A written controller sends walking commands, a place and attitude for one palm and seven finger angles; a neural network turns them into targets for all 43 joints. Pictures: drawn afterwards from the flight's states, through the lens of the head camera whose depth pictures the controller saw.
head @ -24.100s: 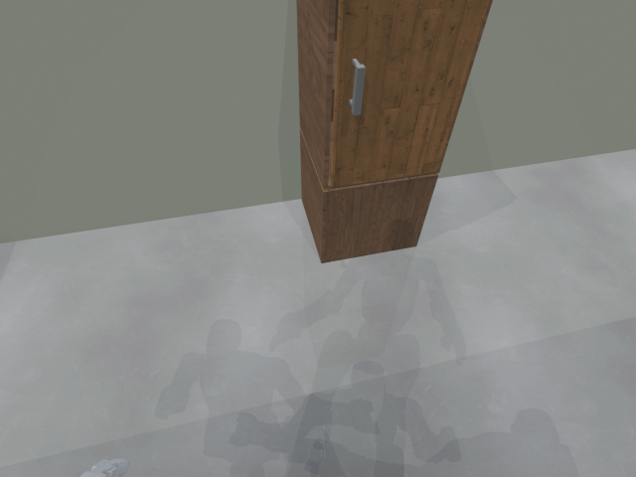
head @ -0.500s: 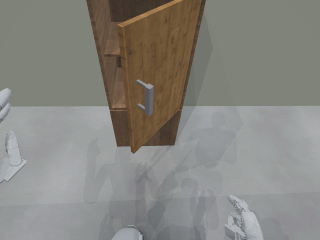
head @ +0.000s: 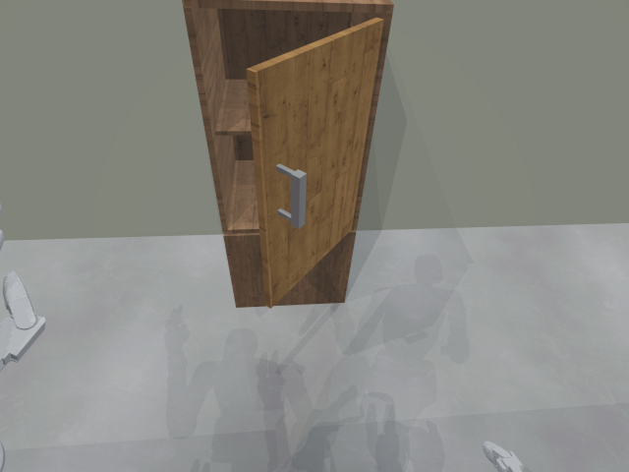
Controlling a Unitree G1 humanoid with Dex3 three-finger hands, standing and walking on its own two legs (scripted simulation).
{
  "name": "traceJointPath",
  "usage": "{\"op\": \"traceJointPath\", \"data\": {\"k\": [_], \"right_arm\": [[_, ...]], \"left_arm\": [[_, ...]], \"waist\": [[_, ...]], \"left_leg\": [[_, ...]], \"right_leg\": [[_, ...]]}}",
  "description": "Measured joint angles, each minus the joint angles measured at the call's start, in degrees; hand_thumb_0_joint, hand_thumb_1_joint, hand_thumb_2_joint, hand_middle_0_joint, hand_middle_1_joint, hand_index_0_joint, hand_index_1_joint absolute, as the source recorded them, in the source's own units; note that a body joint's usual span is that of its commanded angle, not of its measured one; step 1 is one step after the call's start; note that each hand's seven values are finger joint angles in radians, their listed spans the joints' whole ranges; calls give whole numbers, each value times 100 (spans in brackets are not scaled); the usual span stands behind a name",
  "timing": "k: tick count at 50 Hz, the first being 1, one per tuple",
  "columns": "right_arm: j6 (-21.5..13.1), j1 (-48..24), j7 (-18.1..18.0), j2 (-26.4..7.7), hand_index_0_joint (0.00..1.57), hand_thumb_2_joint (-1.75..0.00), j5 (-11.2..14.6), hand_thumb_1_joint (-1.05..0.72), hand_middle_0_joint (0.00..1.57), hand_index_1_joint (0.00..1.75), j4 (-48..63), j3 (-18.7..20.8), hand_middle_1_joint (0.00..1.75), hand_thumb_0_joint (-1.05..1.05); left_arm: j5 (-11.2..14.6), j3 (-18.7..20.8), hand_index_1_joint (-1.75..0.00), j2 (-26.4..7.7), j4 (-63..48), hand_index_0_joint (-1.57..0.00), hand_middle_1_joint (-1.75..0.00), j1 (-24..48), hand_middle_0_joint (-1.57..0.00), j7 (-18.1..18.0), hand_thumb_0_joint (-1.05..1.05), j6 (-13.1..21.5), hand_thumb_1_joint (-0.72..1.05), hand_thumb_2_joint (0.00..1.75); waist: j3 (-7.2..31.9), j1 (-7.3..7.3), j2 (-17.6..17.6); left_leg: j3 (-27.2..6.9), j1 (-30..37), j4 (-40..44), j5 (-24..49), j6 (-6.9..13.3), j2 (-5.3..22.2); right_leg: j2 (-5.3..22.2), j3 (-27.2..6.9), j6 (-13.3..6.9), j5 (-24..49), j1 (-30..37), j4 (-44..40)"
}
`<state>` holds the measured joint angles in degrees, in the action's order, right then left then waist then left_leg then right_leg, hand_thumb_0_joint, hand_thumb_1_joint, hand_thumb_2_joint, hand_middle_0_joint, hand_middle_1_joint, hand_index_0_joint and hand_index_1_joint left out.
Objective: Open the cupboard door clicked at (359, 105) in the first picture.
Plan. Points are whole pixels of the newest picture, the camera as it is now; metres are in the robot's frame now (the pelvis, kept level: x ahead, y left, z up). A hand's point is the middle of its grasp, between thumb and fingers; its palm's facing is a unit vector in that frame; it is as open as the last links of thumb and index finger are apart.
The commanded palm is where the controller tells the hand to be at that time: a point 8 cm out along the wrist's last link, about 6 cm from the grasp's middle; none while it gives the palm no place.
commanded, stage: stop stepping back and stand still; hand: left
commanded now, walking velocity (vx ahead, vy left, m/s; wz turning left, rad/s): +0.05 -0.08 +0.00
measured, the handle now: (290, 196) +0.60 +0.08 +0.02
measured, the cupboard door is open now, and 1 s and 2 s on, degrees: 48 48 48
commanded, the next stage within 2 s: let the arm hang, fingers relaxed in 0.12 s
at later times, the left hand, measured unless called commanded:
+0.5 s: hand out of the picture +0.08 +0.17 -0.16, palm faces +0.08 -0.98 -0.16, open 7.2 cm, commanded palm none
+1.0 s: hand out of the picture -0.04 +0.19 -0.16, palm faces +0.05 -0.98 -0.20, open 7.3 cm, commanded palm none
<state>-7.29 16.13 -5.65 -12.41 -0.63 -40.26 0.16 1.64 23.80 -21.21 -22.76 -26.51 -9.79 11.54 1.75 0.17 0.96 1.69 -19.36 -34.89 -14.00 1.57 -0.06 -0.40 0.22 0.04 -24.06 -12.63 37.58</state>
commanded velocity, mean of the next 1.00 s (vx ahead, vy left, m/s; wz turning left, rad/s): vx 0.01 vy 0.00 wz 0.00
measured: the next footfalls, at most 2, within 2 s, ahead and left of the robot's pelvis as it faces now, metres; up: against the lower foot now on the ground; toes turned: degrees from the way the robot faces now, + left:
none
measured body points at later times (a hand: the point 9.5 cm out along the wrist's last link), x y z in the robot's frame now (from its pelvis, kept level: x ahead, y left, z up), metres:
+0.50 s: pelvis +0.01 +0.00 +0.00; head +0.02 +0.01 +0.45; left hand +0.08 +0.22 -0.14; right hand +0.10 -0.25 -0.13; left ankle +0.02 +0.11 -0.73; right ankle -0.02 -0.10 -0.73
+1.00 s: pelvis -0.01 +0.02 +0.02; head +0.00 +0.01 +0.47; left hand -0.04 +0.24 -0.14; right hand -0.02 -0.19 -0.15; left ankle +0.02 +0.11 -0.73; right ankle -0.02 -0.10 -0.73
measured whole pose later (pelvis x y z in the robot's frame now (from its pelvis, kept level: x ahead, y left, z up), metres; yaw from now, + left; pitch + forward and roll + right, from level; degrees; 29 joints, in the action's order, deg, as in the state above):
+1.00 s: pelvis -0.01 +0.02 +0.02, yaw +1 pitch -2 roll +0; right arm 0.7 15.9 -1.9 -7.8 -1.4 -66.0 -0.4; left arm -0.4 -0.4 -8.0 66.9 -16.9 -1.5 -0.3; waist -3.1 0.0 -1.5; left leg 4.8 -11.1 -22.6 -9.7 2.5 -0.8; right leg 1.0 3.4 -0.3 -14.1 -7.5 23.5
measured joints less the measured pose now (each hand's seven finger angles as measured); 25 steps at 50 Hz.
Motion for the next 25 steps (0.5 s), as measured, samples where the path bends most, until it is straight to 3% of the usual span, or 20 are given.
{"op": "traceJointPath", "data": {"k": [3,6,8,11,12,14,16,18,21,24,25], "right_arm": [[-142,-144,66,273,20,-90,-50,-90,20,30,134,-107,30,2],[-216,-193,174,432,20,-90,-67,-90,20,30,319,-247,30,1],[-171,-212,220,427,20,-90,-78,-90,20,30,368,-273,30,1],[-21,-201,266,351,21,-90,-40,-90,20,30,283,-232,30,1],[-65,-205,370,280,21,-90,-47,-90,20,30,145,-144,30,1],[106,-267,526,51,20,-90,-35,-90,20,30,-137,23,30,1],[416,-338,575,-157,20,-90,-49,-90,20,30,-330,108,30,1],[624,-369,590,-280,20,-90,-104,-90,20,30,-459,134,30,1],[785,-452,556,-201,20,-90,-177,-90,20,30,-777,75,30,1],[795,-426,502,-55,20,-90,-175,-90,20,30,-1061,-34,30,1],[788,-397,474,-1,20,-90,-164,-90,20,30,-1172,-57,30,1]], "left_arm": [[-1,64,-30,-65,-66,-21,-30,-81,-21,12,1,-98,89,90],[-14,23,-30,-168,-417,-21,-30,-381,-21,52,1,-88,89,90],[-13,-64,-30,-193,-569,-21,-30,-557,-21,111,1,-45,89,90],[26,-153,-30,-198,-617,-22,-30,-738,-21,148,1,-8,89,90],[-99,-270,-30,-190,-315,-21,-30,-592,-21,224,1,43,89,90],[-268,-728,-30,-49,873,-21,-30,29,-21,495,0,-217,89,90],[-311,-1174,-30,249,2348,-21,-30,631,-21,676,0,-671,89,90],[-328,-1544,-30,534,3756,-20,-30,1043,-20,781,0,-1037,90,90],[-342,-1988,-30,870,5521,-20,-29,1258,-20,858,0,-1386,91,90],[-283,-2337,-30,1195,6812,-20,-29,1172,-20,922,0,-1534,91,90],[-194,-2254,-30,1276,7092,-20,-29,1150,-20,843,-1,-1490,94,90]], "waist": [[-109,89,66],[-182,114,57],[-198,121,-97],[-94,7,-168],[-25,-31,-198],[77,-98,-317],[90,-54,-445],[29,23,-517],[-166,79,-235],[-348,113,38],[-405,100,92]], "left_leg": [[62,98,344,189,-11,-14],[74,94,477,301,-91,34],[-6,8,316,135,-125,129],[-114,-210,-467,-322,-148,119],[-91,-351,-839,-461,-139,103],[-1,-455,-1125,-740,-146,60],[84,-300,-785,-648,-121,40],[59,-59,-317,-24,-38,75],[110,170,-184,-374,-43,-6],[156,367,78,-327,-63,3],[139,404,172,-268,-65,23]], "right_leg": [[-59,33,-17,-146,-192,266],[-108,194,-141,381,7,-537],[-215,271,-305,670,55,-694],[-284,241,-387,629,108,-840],[-258,253,-382,617,73,-843],[-130,320,-338,511,-30,-666],[2,430,-275,336,-78,-417],[55,547,-219,142,-117,-139],[153,499,-57,105,-49,-17],[125,453,-137,175,135,-292],[94,471,-175,257,200,-440]]}}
